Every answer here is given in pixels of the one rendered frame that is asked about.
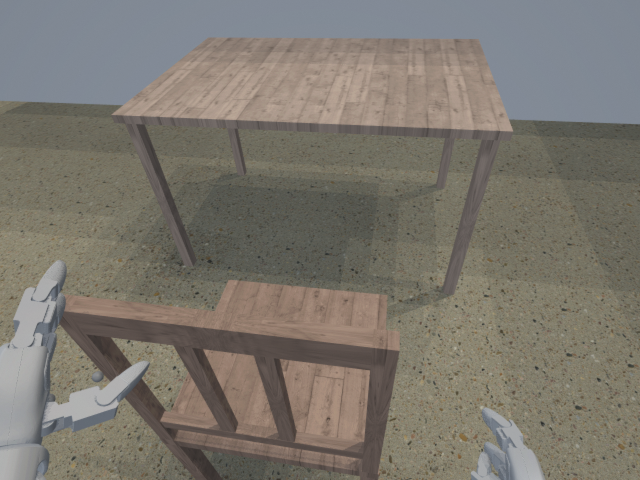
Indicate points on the table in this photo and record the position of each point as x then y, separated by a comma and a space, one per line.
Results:
440, 88

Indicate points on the chair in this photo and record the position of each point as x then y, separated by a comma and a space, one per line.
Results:
295, 375

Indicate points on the left robot forearm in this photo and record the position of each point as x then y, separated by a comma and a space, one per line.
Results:
23, 462

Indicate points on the robot left hand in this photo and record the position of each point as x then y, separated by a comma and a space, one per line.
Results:
25, 416

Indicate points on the robot right hand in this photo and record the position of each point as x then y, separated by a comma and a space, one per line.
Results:
519, 462

